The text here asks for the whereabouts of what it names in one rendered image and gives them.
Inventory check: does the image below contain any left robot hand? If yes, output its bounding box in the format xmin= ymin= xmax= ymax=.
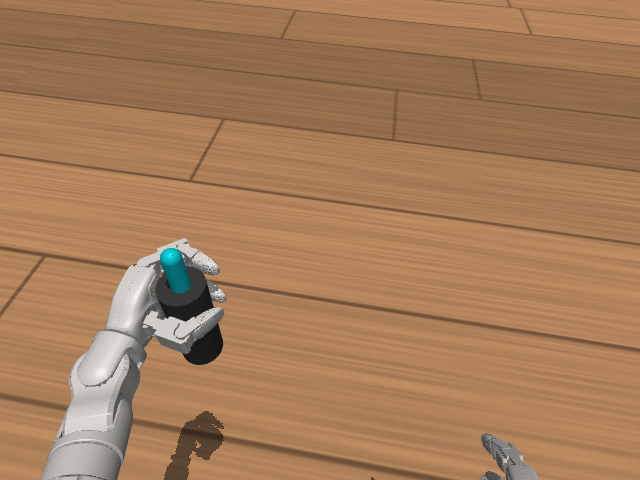
xmin=105 ymin=238 xmax=227 ymax=354

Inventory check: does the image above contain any bottle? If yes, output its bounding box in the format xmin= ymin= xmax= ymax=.
xmin=155 ymin=248 xmax=223 ymax=365

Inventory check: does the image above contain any left robot arm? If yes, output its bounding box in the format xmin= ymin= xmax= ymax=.
xmin=40 ymin=330 xmax=147 ymax=480

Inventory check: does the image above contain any right robot hand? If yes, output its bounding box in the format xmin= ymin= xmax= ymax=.
xmin=480 ymin=433 xmax=540 ymax=480

